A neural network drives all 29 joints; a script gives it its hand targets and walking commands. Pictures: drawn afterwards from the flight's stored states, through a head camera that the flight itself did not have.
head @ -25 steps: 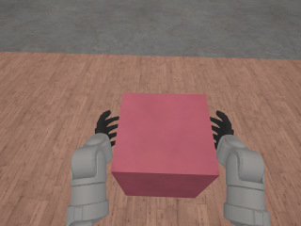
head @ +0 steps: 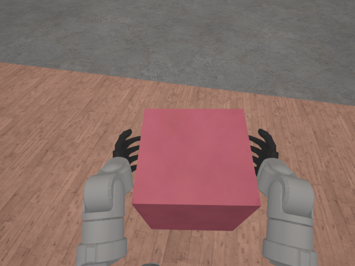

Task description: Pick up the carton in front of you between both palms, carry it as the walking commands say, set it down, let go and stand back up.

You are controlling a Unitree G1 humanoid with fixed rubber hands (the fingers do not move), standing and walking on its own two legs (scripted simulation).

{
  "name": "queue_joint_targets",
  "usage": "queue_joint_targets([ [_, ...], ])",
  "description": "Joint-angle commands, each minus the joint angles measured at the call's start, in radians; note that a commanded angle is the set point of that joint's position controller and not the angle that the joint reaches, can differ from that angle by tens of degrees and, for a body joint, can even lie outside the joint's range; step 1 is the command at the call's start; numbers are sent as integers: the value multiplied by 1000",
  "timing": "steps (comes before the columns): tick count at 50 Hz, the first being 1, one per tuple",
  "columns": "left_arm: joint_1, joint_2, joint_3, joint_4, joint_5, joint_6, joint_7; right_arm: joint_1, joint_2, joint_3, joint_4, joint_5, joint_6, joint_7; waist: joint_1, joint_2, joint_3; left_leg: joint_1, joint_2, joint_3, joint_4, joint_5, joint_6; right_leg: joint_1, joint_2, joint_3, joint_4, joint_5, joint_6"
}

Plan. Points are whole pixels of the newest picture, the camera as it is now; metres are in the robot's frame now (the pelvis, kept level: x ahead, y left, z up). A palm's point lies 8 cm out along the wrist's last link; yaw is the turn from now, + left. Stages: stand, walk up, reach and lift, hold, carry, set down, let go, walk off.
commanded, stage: carry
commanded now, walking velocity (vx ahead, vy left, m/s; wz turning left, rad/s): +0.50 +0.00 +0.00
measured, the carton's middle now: (192, 175) +0.33 +0.02 +0.02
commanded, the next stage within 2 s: none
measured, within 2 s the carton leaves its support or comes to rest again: neither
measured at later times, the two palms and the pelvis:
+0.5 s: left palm (143, 80) +0.64 +0.20 +0.05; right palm (239, 86) +0.62 -0.10 +0.07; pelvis +0.31 +0.08 -0.02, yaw -1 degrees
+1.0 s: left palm (145, 47) +0.87 +0.24 +0.04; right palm (221, 49) +0.87 -0.06 +0.05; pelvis +0.55 +0.08 -0.05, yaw +0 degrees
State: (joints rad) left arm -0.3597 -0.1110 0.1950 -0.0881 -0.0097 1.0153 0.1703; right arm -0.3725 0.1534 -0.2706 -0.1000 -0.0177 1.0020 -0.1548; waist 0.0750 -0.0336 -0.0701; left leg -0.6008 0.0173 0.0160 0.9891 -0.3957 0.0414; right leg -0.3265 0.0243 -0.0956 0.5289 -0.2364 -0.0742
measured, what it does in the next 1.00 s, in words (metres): goes down: left foot, then right foot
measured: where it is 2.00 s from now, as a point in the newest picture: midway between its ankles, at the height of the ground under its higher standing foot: (178, 212)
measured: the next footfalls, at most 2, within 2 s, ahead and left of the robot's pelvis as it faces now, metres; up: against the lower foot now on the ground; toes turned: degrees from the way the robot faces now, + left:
left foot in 0.20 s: +0.25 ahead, +0.14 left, -0.02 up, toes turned +2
right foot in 0.62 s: +0.57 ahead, -0.02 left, -0.04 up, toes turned -4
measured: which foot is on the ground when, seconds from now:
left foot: up 0.00-0.18, down 0.20-0.64, up 0.66-0.84, down 0.86-1.00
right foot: down 0.00-0.20, up 0.22-0.60, down 0.62-1.00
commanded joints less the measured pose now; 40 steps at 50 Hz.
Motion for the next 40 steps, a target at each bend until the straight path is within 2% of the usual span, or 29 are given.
queue_joint_targets([
  [1,-652,-766,-696,-171,-244,-44,-71,-522,689,641,-74,119,-25,20,-2,-105,-302,-8,-3,61,-216,245,-1,285,-235,226,-141,444,-125],
  [4,-552,-730,-682,-106,-227,-41,-54,-485,641,641,-79,128,-11,13,6,-126,-293,69,-10,69,-407,323,8,296,-228,182,-92,475,-86],
  [7,-513,-704,-621,-30,-169,-14,-39,-414,610,607,0,98,4,9,-99,-33,-354,478,-40,116,-558,419,24,188,-114,8,217,512,9],
  [8,-499,-676,-611,-54,-143,-15,-31,-445,599,606,-19,106,6,12,-130,108,-374,648,125,-110,-520,576,69,-57,-80,3,403,266,50],
  [9,-543,-702,-638,-72,-172,-13,-23,-406,627,587,51,124,5,12,-131,346,-454,905,338,-468,-472,991,185,-331,44,23,653,-240,84],
  [10,-537,-719,-607,-82,-154,-12,-19,-465,634,606,-33,160,-9,13,-134,346,-467,924,351,-526,-467,990,217,-424,38,87,745,-334,64],
  [11,-510,-747,-594,-59,-142,-15,-19,-472,658,658,-51,160,-4,21,-149,238,-501,922,329,-530,-495,759,224,-464,18,113,762,-308,36],
  [12,-504,-776,-560,-32,-126,-19,-22,-576,706,687,-112,203,-12,29,-176,149,-406,851,298,-466,-513,684,209,-518,-8,116,737,-264,32],
  [14,-587,-800,-580,-92,-126,-55,-16,-609,790,723,-115,272,-40,64,-163,104,-391,803,240,-335,-501,743,160,-503,-33,98,636,-218,47],
  [15,-622,-839,-615,-148,-149,-73,-19,-625,798,745,-200,294,-63,75,-113,151,-413,730,247,-298,-507,737,140,-443,-46,98,600,-144,31],
  [16,-533,-797,-594,-75,-110,-73,-14,-599,768,749,-133,300,-59,75,-113,153,-401,688,233,-287,-535,705,149,-403,-50,86,559,-140,27],
  [17,-498,-790,-567,-71,-86,-83,-20,-631,764,788,-187,304,-75,78,-126,115,-389,682,233,-260,-531,714,169,-417,-48,69,506,-125,38],
  [19,-425,-758,-596,-53,-69,-71,-15,-579,703,753,-164,286,-75,70,-142,201,-360,673,226,-213,-539,781,173,-409,-54,62,402,-57,35],
  [21,-495,-686,-597,-135,-58,-73,-15,-474,675,729,-80,273,-58,69,-165,181,-353,703,155,-131,-507,842,153,-376,-16,-5,212,96,30],
  [22,-524,-720,-627,-166,-105,-76,-15,-532,693,751,-185,274,-72,68,-162,152,-354,751,116,-120,-503,917,136,-364,-7,-20,179,127,28],
  [24,-528,-665,-626,-225,-104,-77,-13,-461,686,734,-125,262,-52,61,-168,135,-344,718,134,-104,-456,942,126,-253,17,-8,50,194,17],
  [25,-490,-648,-608,-194,-87,-71,-7,-524,673,743,-145,284,-54,51,-156,122,-333,652,129,-78,-445,930,106,-148,23,-36,-35,257,4],
  [26,-395,-632,-578,-97,-73,-49,-7,-522,621,738,-133,264,-43,39,-94,121,-330,616,140,-50,-397,918,95,-46,19,-35,-32,310,-19],
  [27,-369,-593,-562,-100,-54,-42,-7,-475,591,718,-105,241,-30,29,-100,117,-334,593,92,31,-268,956,86,28,66,-116,-100,360,-14],
  [28,-401,-588,-559,-132,-69,-36,-9,-457,609,700,-104,230,-21,26,-39,120,-361,525,50,80,-128,796,35,168,8,-65,-153,499,-15],
  [29,-405,-567,-554,-100,-76,-27,-12,-456,571,692,-79,209,-6,22,-31,-37,-388,296,3,62,1,494,7,403,-122,93,-50,820,-75],
  [30,-404,-566,-545,-78,-73,-14,-11,-459,570,668,-74,210,4,21,-15,-203,-411,48,-95,60,216,-130,-32,591,-349,396,41,1249,-175],
  [31,-374,-550,-558,12,-97,2,-6,-428,532,630,-14,178,15,5,-36,-195,-434,-37,-105,-4,325,-220,-21,569,-404,508,-1,1103,-250],
  [33,-502,-654,-611,-116,-157,-13,-18,-444,612,606,-42,165,15,3,21,-97,-439,-140,-59,-46,307,-188,-11,608,-366,480,-1,933,-256],
  [34,-594,-725,-650,-148,-194,-22,-35,-499,667,606,-87,154,3,11,10,-75,-414,-96,-14,-91,204,-171,-11,504,-382,489,-28,826,-261],
  [35,-615,-767,-656,-123,-213,-22,-50,-459,682,586,-29,120,4,13,-25,-25,-380,-5,9,-57,62,-146,-7,360,-324,359,-55,803,-219],
  [37,-766,-843,-733,-246,-285,-56,-67,-471,756,585,-22,129,-22,20,-37,19,-384,152,-28,-10,-207,-36,-14,259,-262,271,-60,818,-162],
  [38,-613,-851,-696,-91,-253,-42,-77,-489,714,603,-58,133,-31,20,-33,-59,-384,215,-46,12,-289,30,-12,214,-239,222,-59,812,-135],
  [40,-583,-830,-700,-110,-235,-53,-82,-538,720,637,-108,147,-42,32,-59,-85,-419,307,-52,55,-485,229,-13,256,-197,128,26,809,-104],
])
